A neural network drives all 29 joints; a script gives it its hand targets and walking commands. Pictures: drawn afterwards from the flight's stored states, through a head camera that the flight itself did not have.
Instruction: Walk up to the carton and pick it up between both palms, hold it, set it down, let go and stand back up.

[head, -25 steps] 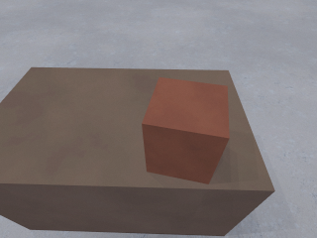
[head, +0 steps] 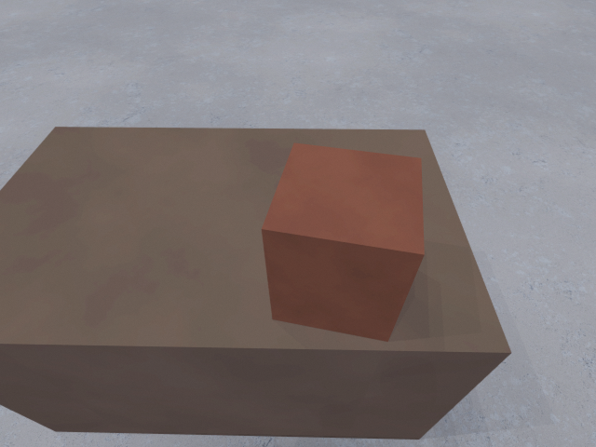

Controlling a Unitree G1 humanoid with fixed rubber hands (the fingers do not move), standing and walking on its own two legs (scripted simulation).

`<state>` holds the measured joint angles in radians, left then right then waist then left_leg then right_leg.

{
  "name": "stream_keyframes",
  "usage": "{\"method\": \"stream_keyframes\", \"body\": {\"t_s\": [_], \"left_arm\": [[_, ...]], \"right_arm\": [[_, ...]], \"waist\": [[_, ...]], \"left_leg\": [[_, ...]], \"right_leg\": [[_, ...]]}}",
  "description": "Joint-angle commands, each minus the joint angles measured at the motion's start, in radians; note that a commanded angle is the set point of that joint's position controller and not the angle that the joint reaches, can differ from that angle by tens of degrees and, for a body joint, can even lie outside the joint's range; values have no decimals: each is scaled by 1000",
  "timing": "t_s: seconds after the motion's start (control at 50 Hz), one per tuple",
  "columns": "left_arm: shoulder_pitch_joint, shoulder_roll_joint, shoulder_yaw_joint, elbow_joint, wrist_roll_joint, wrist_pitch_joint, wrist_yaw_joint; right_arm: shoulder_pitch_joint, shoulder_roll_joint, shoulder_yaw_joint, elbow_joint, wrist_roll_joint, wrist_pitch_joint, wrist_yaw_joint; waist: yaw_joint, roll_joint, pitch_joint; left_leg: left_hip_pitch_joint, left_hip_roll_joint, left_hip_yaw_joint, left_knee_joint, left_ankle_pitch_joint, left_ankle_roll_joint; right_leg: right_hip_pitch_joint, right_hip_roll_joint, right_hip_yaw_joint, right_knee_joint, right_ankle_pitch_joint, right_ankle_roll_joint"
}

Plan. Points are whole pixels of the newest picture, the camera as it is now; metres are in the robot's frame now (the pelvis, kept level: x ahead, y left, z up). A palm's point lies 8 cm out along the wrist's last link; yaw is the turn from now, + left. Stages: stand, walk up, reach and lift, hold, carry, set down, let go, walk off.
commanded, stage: stand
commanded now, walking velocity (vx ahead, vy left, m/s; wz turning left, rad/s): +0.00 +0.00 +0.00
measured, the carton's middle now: (341, 244) +0.44 -0.06 +0.00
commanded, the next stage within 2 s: none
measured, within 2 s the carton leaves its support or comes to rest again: neither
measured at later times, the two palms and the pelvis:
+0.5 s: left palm out of the picture +0.05 +0.28 -0.12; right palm out of the picture +0.08 -0.28 -0.12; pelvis +0.01 +0.00 +0.00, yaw +1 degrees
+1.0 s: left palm out of the picture +0.07 +0.29 -0.11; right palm out of the picture +0.10 -0.28 -0.11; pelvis +0.01 +0.00 +0.00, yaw +1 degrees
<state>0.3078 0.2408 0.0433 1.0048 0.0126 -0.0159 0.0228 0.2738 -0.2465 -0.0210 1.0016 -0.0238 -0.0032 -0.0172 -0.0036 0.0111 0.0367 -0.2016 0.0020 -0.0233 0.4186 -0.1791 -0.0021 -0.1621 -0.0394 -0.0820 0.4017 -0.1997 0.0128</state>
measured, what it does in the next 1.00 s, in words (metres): stands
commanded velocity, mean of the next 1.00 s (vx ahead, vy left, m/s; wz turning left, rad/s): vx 0.00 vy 0.00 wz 0.00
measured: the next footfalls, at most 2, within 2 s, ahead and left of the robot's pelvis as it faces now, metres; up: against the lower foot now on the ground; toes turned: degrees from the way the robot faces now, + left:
none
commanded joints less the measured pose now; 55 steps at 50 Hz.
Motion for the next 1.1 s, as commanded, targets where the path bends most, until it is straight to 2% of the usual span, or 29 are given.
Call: {"method": "stream_keyframes", "body": {"t_s": [0.0, 0.04, 0.14, 0.18, 0.2, 0.24, 0.3, 0.34, 0.38, 0.42, 0.44, 0.46, 0.48, 0.52, 0.54, 0.56, 0.58, 0.62, 0.64, 0.74, 0.76, 0.8, 0.82, 0.86, 0.92, 0.96, 1.02, 1.06, 1.08], "left_arm": [[57, 134, 34, -13, 5, -1, 10], [21, 185, 46, -68, 3, -10, -3], [62, 119, 21, -14, -8, -5, -6], [49, 155, 36, -38, -7, 1, -12], [-8, 142, 32, -54, -8, -4, -9], [21, 141, 28, -44, -4, 2, -8], [48, 137, 31, -16, -3, -5, -1], [8, 166, 35, -49, -2, -3, -7], [-12, 142, 24, -61, 2, -5, -15], [-74, 154, 18, -94, 0, -17, -18], [10, 149, 27, -58, -4, -17, -17], [-11, 162, 28, -72, -7, -19, -14], [22, 183, 31, -44, -7, -14, -16], [30, 168, 29, -57, -15, -11, -2], [39, 139, 22, -45, 0, -7, -8], [-16, 191, 36, -88, 1, -8, -9], [-73, 135, 12, -110, -6, -12, -18], [-74, 169, 23, -100, 2, -8, -21], [-32, 164, 16, -90, -7, -4, -20], [-59, 161, 23, -98, 6, 8, -20], [-18, 198, 29, -107, -5, 3, -21], [2, 173, 27, -87, -12, -6, -18], [-73, 230, 37, -120, 5, -9, -14], [2, 172, 22, -65, -12, -1, -15], [-45, 205, 33, -87, -3, -6, -8], [-57, 238, 53, -92, 1, -14, -26], [-89, 158, 22, -108, -3, -7, -13], [-126, 248, 48, -107, -6, -10, -17], [-104, 196, 29, -101, 4, -14, -20]], "right_arm": [[42, -78, -15, -30, 0, 2, -4], [14, -129, -6, -66, -9, -12, -3], [82, -111, -4, -15, 10, -13, -13], [2, -156, -14, -62, 1, -15, 1], [-37, -159, -17, -75, -1, -15, 1], [5, -149, -9, -58, 3, -12, -1], [48, -137, -10, -16, 6, -16, -10], [4, -155, -11, -53, 12, -20, -11], [-61, -206, -25, -60, -7, -12, -18], [-45, -247, -46, -65, 12, -19, -13], [-67, -212, -33, -56, 11, -19, -6], [-75, -211, -35, -79, 8, -17, -8], [-64, -160, -17, -58, 2, -13, -1], [-32, -188, -22, -60, 15, -6, 3], [-63, -168, -19, -37, 14, -8, -12], [-24, -200, -19, -57, 20, -17, -3], [-78, -197, -23, -62, 5, -6, 1], [-51, -189, -19, -45, 13, 9, 8], [-79, -210, -28, -65, 12, -1, 8], [-101, -239, -22, -65, 11, -9, 8], [-94, -216, -22, -81, 1, -5, 16], [-133, -175, -8, -82, 6, -8, 9], [-105, -247, -30, -100, 11, -17, 15], [-115, -209, -19, -77, 8, -24, 17], [-140, -220, -21, -67, 10, -26, 7], [-128, -208, -15, -71, 10, -18, 7], [-103, -180, -18, -58, 15, -18, 4], [-106, -244, -31, -66, 8, -18, 10], [-89, -178, -18, -34, 14, -15, 10]], "waist": [[-9, -13, 65], [20, -88, 39], [-19, 23, 26], [12, -47, 37], [13, 71, 70], [23, -11, 31], [8, 30, 11], [2, -35, 43], [48, -10, -7], [6, -53, 10], [38, -3, -7], [19, 43, 20], [37, -27, -9], [15, -7, 30], [32, 78, 13], [-15, -7, 42], [-9, -36, 83], [-29, -23, 17], [-5, 41, -18], [13, 36, 5], [10, -43, 34], [45, -32, -12], [1, -6, 14], [27, -37, -2], [31, 54, -15], [19, -61, -52], [-14, -9, 10], [-29, -56, 54], [-18, 48, 13]], "left_leg": [[-66, 65, -43, -71, -63, 19], [-35, 98, -83, -73, 3, 31], [1, 94, -64, -94, -4, 40], [-51, 87, -82, -108, -4, 39], [-71, 86, -78, -96, 14, 35], [-82, 91, -78, -112, -6, 40], [-1, 94, -83, -106, 10, 40], [-26, 94, -89, -103, 35, 43], [-18, 91, -81, -93, 48, 50], [21, 94, -87, -90, 116, 44], [-6, 85, -82, -86, 91, 42], [17, 100, -89, -113, 110, 34], [11, 91, -75, -109, 113, 30], [1, 76, -66, -108, 139, 36], [44, 92, -76, -99, 139, 38], [34, 101, -92, -109, 87, 39], [26, 103, -87, -122, 121, 35], [113, 107, -87, -115, 146, 42], [99, 93, -66, -85, 131, 41], [10, 92, -107, -167, -48, 37], [5, 100, -103, -172, 59, 44], [8, 86, -92, -150, 68, 36], [38, 89, -91, -131, 113, 39], [23, 86, -83, -127, 137, 39], [37, 80, -76, -149, 55, 27], [103, 100, -91, -132, 101, 42], [84, 108, -82, -139, 110, 44], [72, 105, -78, -138, 109, 28], [93, 98, -77, -116, 91, 33]], "right_leg": [[-38, -94, 110, -130, -147, -26], [0, -100, 101, -108, -84, -28], [11, -86, 102, -123, -24, -39], [53, -68, 66, -90, -16, -25], [37, -93, 82, -104, -44, -38], [76, -95, 79, -81, -23, -34], [63, -85, 85, -97, 5, -23], [68, -92, 85, -100, 31, -25], [108, -100, 75, -94, 31, -30], [64, -95, 64, -101, 88, -23], [83, -93, 64, -93, 55, -29], [53, -108, 85, -101, 6, -46], [72, -86, 47, -97, 19, -18], [92, -104, 65, -97, 110, -23], [55, -111, 78, -119, 104, -29], [49, -112, 79, -112, 56, -27], [-4, -106, 66, -115, 54, -31], [1, -110, 63, -146, 31, -26], [52, -105, 79, -149, 44, -26], [86, -85, 38, -120, 0, -10], [95, -98, 43, -108, -13, -23], [102, -99, 50, -119, -29, -17], [91, -118, 79, -128, 32, -27], [112, -107, 66, -93, 77, -23], [82, -110, 87, -124, -17, -18], [84, -98, 62, -131, 35, -16], [27, -108, 76, -147, 1, -17], [-8, -118, 84, -161, -55, -26], [41, -105, 86, -162, 15, -17]]}}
